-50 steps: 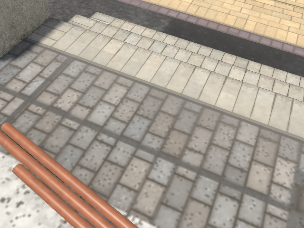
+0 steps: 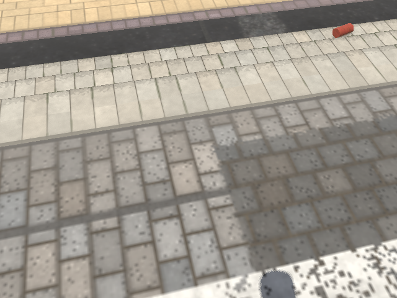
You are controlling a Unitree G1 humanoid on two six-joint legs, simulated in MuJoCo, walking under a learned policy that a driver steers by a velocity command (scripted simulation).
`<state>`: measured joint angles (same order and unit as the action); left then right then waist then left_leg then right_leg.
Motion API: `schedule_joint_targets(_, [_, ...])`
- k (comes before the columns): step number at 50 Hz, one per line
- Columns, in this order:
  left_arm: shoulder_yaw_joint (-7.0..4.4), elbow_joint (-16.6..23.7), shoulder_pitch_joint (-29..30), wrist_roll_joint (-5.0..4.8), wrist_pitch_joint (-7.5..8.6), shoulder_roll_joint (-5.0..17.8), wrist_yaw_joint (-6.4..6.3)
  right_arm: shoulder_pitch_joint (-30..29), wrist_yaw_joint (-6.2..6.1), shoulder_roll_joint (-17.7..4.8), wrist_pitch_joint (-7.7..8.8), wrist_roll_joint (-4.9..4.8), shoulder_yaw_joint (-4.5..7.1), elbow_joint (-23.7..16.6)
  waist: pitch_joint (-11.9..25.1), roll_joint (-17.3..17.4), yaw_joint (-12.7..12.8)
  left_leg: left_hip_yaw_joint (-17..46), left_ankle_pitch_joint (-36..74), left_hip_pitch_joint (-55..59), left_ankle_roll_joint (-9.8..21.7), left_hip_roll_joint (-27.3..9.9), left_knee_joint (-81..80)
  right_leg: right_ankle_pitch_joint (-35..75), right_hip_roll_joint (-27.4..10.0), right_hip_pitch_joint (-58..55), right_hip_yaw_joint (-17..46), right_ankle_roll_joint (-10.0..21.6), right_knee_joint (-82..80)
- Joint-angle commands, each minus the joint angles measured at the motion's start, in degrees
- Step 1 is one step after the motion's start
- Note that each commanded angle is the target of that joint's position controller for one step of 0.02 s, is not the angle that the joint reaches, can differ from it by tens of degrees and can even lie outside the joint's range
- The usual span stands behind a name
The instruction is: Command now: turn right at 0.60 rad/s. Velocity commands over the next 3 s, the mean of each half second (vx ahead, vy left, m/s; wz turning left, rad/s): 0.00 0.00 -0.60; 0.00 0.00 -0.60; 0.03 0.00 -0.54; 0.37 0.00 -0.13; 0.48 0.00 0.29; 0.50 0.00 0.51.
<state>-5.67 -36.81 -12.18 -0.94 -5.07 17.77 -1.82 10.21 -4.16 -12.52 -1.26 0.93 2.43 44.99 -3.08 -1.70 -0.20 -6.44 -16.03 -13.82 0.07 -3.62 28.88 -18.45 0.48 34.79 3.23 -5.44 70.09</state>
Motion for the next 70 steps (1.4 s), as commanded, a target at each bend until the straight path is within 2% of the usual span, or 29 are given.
schedule_joint_targets(1, [1.30, 9.19, 8.48, 0.00, 1.74, 0.08, 1.76, 0.01, -0.15, -13.11, 0.16, -0.51, 3.91, -4.57, 7.14, 13.49, -3.37, 7.80, 16.22, 10.28, 11.47, -13.09, -7.86, -7.50, -2.81, -0.96, -3.75, -0.27, -16.49])
schedule_joint_targets(4, [0.15, 8.26, 3.73, -0.41, 1.71, 3.02, 2.50, -0.32, 1.24, -14.54, 0.46, -2.19, 4.86, -5.31, 6.97, 14.00, -2.07, 7.07, 17.96, 6.53, 10.10, -15.14, -5.60, -3.87, -1.49, -10.45, -7.88, 2.48, -28.43])
schedule_joint_targets(6, [-1.03, 5.96, -2.46, -0.36, 1.57, 4.05, 2.03, 0.13, 2.06, -12.44, 0.70, -2.70, 4.46, -4.78, 7.28, 9.95, 0.88, 3.43, 16.14, 1.56, 5.84, -13.39, 1.57, 6.29, 1.43, -21.52, -9.03, 5.93, -41.61])
schedule_joint_targets(7, [-2.42, 5.29, -6.10, -0.26, 1.77, 7.74, 1.42, 2.32, 2.69, -9.21, 0.91, -1.72, 3.67, -4.27, 8.30, -0.20, 1.56, -1.88, 7.85, -7.16, 1.16, -9.21, 14.56, 20.78, -2.04, -31.85, -0.75, 8.80, -45.75])
schedule_joint_targets(8, [-3.57, 7.55, -6.58, 0.43, 2.19, 15.55, 0.58, 1.12, 3.21, -4.32, 1.11, 1.73, 1.76, -8.06, 9.39, -20.71, -0.72, -3.20, -24.70, -25.93, -4.71, -1.01, 35.77, 49.80, -19.50, -39.75, 23.93, 18.45, -43.69])
schedule_joint_targets(9, [-2.77, 8.59, -7.82, 2.82, 3.85, 12.82, 1.73, -5.99, 2.75, -8.49, 1.62, -0.25, 2.93, -9.62, 16.23, -14.62, 5.73, 7.72, -25.86, -27.70, -5.12, 2.11, 46.58, 43.61, -24.44, -34.26, 30.29, 28.68, -47.96])
schedule_joint_targets(10, [-1.97, 8.11, -5.49, 3.02, 4.95, 11.36, 2.11, -8.71, 2.38, -10.27, 1.42, -1.97, 3.55, -10.08, 11.89, -8.63, 4.57, 9.52, -20.76, -28.85, -4.14, 1.33, 49.38, 34.18, -21.17, -31.53, 25.40, 26.79, -49.41])
schedule_joint_targets(12, [-0.90, 8.01, 0.28, 0.70, 5.12, 7.81, 1.34, -6.96, 1.17, -10.15, 0.69, -0.81, 3.87, -8.39, 7.09, -3.95, 1.34, 10.14, -11.01, -29.17, -3.28, -0.16, 46.35, 24.68, -15.07, -27.23, 18.58, 19.75, -48.61])
schedule_joint_targets(15, [-0.02, 8.99, 3.60, 0.88, 4.59, 6.33, 0.44, -3.45, 1.64, -9.58, 0.47, -0.57, 3.97, -7.67, 8.25, -5.22, -1.24, 9.11, -3.04, -23.15, -4.08, 2.10, 45.27, 24.40, -11.05, -22.99, 15.19, 18.42, -49.18])
schedule_joint_targets(26, [-0.98, 9.18, 2.23, 1.02, 3.02, 8.48, -0.03, -7.90, 2.77, -8.06, 1.51, -1.07, 3.03, -9.60, 7.58, -6.58, 1.87, 11.34, -7.28, -16.54, -4.53, 5.24, 18.24, 14.31, -9.73, -24.44, 25.43, 18.84, -47.82])
schedule_joint_targets(31, [-1.16, 9.22, 4.07, -0.04, 2.43, 8.38, 0.48, -5.91, 3.88, -8.20, 2.61, -1.57, 3.27, -9.45, 9.12, -7.37, 1.09, 11.22, -6.12, -8.81, -3.09, 6.64, 6.51, 22.25, -7.65, -26.17, 29.22, 17.65, -45.31])
schedule_joint_targets(33, [-1.06, 9.31, 5.41, -0.96, 2.21, 7.84, 0.29, -2.05, 4.16, -8.67, 2.96, -1.13, 3.76, -8.07, 9.63, -5.90, -1.46, 10.51, 5.26, 0.95, -1.49, 5.56, -6.25, 19.74, -4.64, -22.64, 27.62, 14.56, -42.49])
schedule_joint_targets(34, [-0.68, 9.20, 3.48, -0.65, 2.28, 5.92, 0.22, 0.02, 3.92, -11.61, 2.75, -0.45, 4.61, -7.73, 10.96, 0.08, -0.90, 16.11, 11.82, 8.93, 1.57, -2.28, -7.58, 7.44, -1.26, -15.84, 23.32, 11.32, -36.03])
schedule_joint_targets(35, [-0.45, 9.97, 1.02, -0.83, 2.68, 4.42, 0.34, -0.89, 3.70, -16.61, 2.02, 0.83, 5.48, -7.95, 8.75, 17.38, 1.97, 30.38, 26.48, 11.98, 10.87, -15.18, -9.26, -14.81, 9.40, -2.99, 10.14, 6.89, -22.80])
schedule_joint_targets(36, [-2.16, 8.90, 0.21, 0.29, 3.42, 9.61, 0.36, -1.83, 3.53, -13.91, 2.24, 1.74, 5.08, -9.49, 8.63, 15.59, 0.63, 36.27, 29.68, 8.21, 17.76, -21.95, -9.96, -21.41, 7.48, -0.16, 7.68, 3.16, -6.67])
schedule_joint_targets(37, [-3.07, 7.54, -0.75, -0.08, 3.40, 11.56, 0.62, -4.92, 2.95, -11.11, 2.18, 1.26, 4.11, -10.83, 7.50, 10.59, 1.87, 30.61, 27.64, 6.12, 16.57, -19.71, -9.17, -17.08, 5.02, 0.03, 6.82, 1.74, 0.79])
schedule_joint_targets(39, [-2.69, 5.57, -1.29, -0.37, 2.33, 9.19, 0.41, -7.95, 2.24, -8.36, 1.76, -0.33, 3.18, -11.69, 4.76, 7.93, 2.25, 20.96, 21.21, 5.35, 11.55, -12.30, -8.13, -9.60, 3.84, 2.09, 5.21, 0.05, 6.04])
schedule_joint_targets(42, [-1.10, 6.85, 2.13, -1.00, 2.22, 5.21, 0.86, -4.54, 1.26, -9.50, 0.95, 0.13, 3.15, -11.25, 4.08, 9.93, -0.21, 14.44, 23.31, 8.04, 12.23, -9.38, -9.14, -4.72, 2.68, 3.74, 1.17, -1.47, 1.29])
schedule_joint_targets(47, [0.57, 8.67, 5.47, -0.06, 2.44, 2.93, 1.62, -1.83, 1.48, -13.11, 0.02, -0.10, 4.52, -10.98, 7.37, 11.80, -2.59, 11.12, 28.08, 11.78, 13.38, -12.62, -8.02, -6.54, -1.75, -2.04, -2.63, -1.80, -14.61])
schedule_joint_targets(52, [-0.02, 8.53, 3.09, -0.39, 2.01, 4.50, 2.46, -2.29, 2.41, -14.72, 0.25, -1.81, 5.08, -10.61, 7.18, 12.96, -1.29, 8.95, 25.92, 8.00, 11.50, -14.83, -6.01, -3.64, -1.81, -11.83, -6.25, 1.61, -28.76])
schedule_joint_targets(54, [-0.61, 7.22, -0.62, -0.37, 1.93, 4.43, 2.55, -2.74, 2.66, -13.85, 0.47, -2.82, 4.86, -10.03, 7.50, 11.09, 1.29, 5.82, 21.38, 4.99, 7.73, -13.45, -0.43, 5.40, 0.18, -20.01, -8.01, 4.78, -41.29])
schedule_joint_targets(55, [-1.48, 6.58, -2.79, -0.23, 2.10, 6.39, 2.00, 0.63, 2.93, -11.60, 0.78, -2.51, 4.27, -8.57, 8.11, 5.96, 1.74, 2.11, 15.05, -0.24, 3.93, -10.85, 6.42, 13.41, 0.26, -27.80, -5.06, 6.82, -46.88])
schedule_joint_targets(56, [-3.09, 7.57, -4.82, -0.23, 2.55, 13.07, 1.11, 0.94, 3.13, -7.78, 0.87, 0.25, 3.04, -10.14, 9.01, -10.86, 0.99, -3.31, -9.92, -16.06, -2.05, -4.26, 24.67, 34.97, -13.50, -38.66, 14.71, 12.05, -48.60])
schedule_joint_targets(57, [-3.08, 9.10, -3.10, 1.92, 3.90, 15.80, 1.55, -4.49, 2.65, -8.45, 1.17, 0.43, 2.88, -13.24, 10.74, -17.44, 2.50, 3.35, -25.10, -25.41, -4.57, 3.08, 38.63, 43.91, -24.77, -34.48, 28.83, 25.63, -48.37])
schedule_joint_targets(58, [-2.16, 8.69, -3.56, 2.49, 5.10, 12.15, 2.10, -7.41, 2.32, -11.29, 1.11, -0.58, 3.76, -13.19, 11.62, -9.69, 5.07, 8.79, -22.89, -26.02, -4.34, 1.75, 44.54, 39.29, -22.13, -33.91, 24.93, 26.30, -49.16])
schedule_joint_targets(60, [-1.29, 7.38, 0.65, 1.04, 5.76, 9.56, 1.71, -6.67, 1.69, -11.50, 0.85, -0.66, 4.14, -11.76, 7.86, -4.27, 1.89, 10.10, -13.12, -26.47, -3.30, 0.16, 42.12, 30.39, -15.28, -31.04, 16.94, 19.70, -48.48])
schedule_joint_targets(61, [-0.77, 7.56, 2.78, 0.03, 5.51, 8.55, 1.43, -6.19, 1.46, -12.06, 0.65, -0.24, 4.33, -11.74, 7.01, -4.83, 0.93, 10.17, -9.75, -25.94, -3.58, 0.19, 40.59, 30.59, -14.00, -29.88, 15.96, 18.48, -48.50])
schedule_joint_targets(66, [-0.39, 7.38, 3.25, 0.63, 4.95, 8.26, 0.46, -4.20, 2.05, -9.54, 0.61, -0.73, 3.62, -10.76, 8.88, -5.50, 0.03, 9.37, -3.64, -21.18, -5.15, 3.05, 33.85, 28.85, -10.82, -28.34, 15.24, 18.61, -49.00])
schedule_joint_targets(70, [-0.25, 6.81, 3.03, 0.68, 4.52, 7.95, 0.17, -4.52, 2.39, -8.87, 0.62, -0.87, 3.10, -10.64, 9.64, -6.22, 1.16, 9.39, -3.63, -17.31, -5.29, 2.90, 23.91, 15.10, -10.34, -27.20, 17.20, 18.44, -49.46])
